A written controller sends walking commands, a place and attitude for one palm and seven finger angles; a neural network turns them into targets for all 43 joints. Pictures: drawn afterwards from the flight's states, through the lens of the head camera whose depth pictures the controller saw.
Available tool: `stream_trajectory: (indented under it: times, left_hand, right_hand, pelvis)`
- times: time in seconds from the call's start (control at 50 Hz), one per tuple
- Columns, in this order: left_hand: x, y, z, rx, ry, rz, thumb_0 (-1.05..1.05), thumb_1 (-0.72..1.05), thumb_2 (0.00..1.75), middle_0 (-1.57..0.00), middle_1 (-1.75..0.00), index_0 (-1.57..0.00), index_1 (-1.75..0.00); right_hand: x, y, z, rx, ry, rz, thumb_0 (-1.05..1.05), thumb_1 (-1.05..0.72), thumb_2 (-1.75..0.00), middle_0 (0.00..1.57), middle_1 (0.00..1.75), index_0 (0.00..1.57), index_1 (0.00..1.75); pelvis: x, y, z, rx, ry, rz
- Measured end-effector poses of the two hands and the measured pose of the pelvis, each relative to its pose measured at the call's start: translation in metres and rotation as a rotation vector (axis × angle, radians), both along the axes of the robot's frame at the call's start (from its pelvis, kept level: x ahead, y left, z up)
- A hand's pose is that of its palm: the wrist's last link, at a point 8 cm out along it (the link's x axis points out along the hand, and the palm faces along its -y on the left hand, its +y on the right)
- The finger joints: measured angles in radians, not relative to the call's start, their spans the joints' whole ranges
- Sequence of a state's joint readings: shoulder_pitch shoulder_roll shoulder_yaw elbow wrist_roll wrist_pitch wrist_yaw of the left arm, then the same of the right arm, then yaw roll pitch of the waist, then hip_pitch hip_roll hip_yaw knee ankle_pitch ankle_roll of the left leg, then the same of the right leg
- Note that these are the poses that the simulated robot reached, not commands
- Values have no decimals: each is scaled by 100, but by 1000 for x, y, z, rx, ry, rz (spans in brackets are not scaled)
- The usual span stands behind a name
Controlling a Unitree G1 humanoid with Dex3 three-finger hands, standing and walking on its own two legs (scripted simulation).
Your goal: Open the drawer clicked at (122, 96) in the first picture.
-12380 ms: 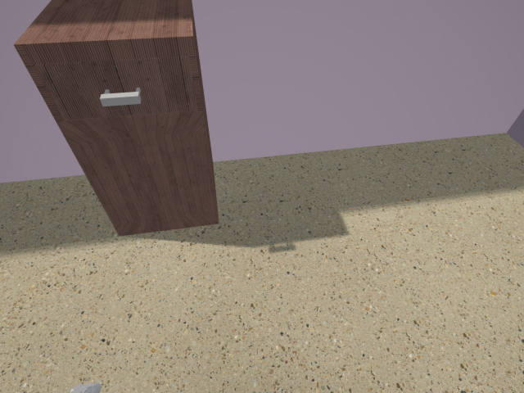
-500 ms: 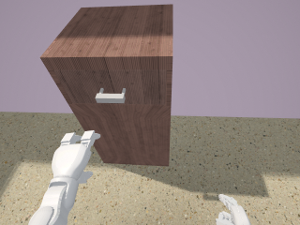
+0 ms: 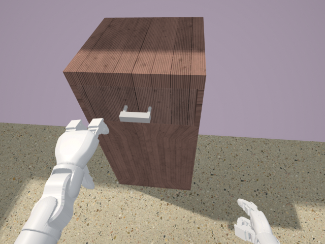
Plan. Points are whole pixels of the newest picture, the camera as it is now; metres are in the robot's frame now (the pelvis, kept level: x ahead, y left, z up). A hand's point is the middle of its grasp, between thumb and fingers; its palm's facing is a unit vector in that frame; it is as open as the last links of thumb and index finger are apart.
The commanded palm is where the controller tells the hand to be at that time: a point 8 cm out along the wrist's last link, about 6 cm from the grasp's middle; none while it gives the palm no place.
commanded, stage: raise the hand with hooked fingers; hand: left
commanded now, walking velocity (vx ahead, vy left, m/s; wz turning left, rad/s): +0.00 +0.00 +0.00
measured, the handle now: (136, 112) +0.54 +0.18 -0.03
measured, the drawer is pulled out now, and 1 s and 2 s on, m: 0.00 0.00 0.00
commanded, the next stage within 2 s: move the hooked fingers above the handle in 0.56 s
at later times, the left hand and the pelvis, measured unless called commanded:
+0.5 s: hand (90, 145) +0.31 +0.23 +0.08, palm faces +0.03 -0.09 -1.00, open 13.9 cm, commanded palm +0.28 +0.23 +0.14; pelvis +0.01 -0.01 +0.01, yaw +0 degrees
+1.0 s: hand (106, 137) +0.34 +0.20 +0.07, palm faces +0.00 -0.06 -1.00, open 13.9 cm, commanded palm +0.32 +0.21 +0.13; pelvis +0.00 -0.03 +0.00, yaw +1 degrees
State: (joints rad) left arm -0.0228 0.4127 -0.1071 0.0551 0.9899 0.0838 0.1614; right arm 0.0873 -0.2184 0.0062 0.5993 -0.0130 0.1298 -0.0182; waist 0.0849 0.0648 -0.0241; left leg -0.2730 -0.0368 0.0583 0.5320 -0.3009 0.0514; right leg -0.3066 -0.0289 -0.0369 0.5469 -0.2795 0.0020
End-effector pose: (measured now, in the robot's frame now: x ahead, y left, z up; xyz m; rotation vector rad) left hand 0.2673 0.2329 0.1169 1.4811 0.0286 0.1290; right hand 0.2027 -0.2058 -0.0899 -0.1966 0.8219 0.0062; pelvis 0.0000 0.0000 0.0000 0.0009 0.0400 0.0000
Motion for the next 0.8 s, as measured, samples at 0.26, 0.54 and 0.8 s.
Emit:
stream_trajectory:
  times: [0.26, 0.54, 0.8]
  left_hand:
    - [27, 15, 29, 11, 43, -20, -1, -49, 30, -32, -120, -32, -119]
    - [18, -2, 17, -1, 25, -73, -1, -49, 30, -32, -120, -32, -120]
    - [25, -17, 15, 16, 51, -56, -1, -50, 30, -32, -120, -32, -120]
  right_hand:
    - [-6, -2, -8, -3, 86, 16, 1, -90, -90, 21, 29, 21, 30]
    - [-31, -38, -17, -44, 155, -44, 1, -90, -90, 20, 29, 20, 30]
    - [-20, -35, -13, -14, 93, -38, 1, -90, -90, 20, 29, 20, 30]
  pelvis:
    - [8, -1, 6, -6, 2, 15]
    - [5, -10, 6, 1, 22, 7]
    - [-1, -20, 5, 7, 10, 11]
